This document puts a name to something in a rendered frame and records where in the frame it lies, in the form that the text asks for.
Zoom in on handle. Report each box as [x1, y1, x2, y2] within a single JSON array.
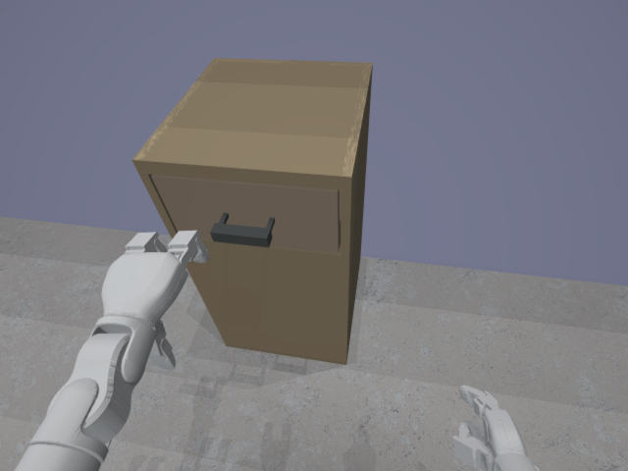
[[210, 213, 275, 247]]

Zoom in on robot right hand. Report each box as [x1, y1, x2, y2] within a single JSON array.
[[453, 385, 528, 471]]

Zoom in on left robot forearm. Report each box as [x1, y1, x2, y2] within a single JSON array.
[[15, 315, 156, 471]]

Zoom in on cabinet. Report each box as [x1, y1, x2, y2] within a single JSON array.
[[132, 58, 373, 365]]

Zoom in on drawer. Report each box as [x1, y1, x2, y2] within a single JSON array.
[[151, 175, 340, 253]]

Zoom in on robot left hand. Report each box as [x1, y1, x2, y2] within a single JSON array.
[[102, 231, 209, 369]]

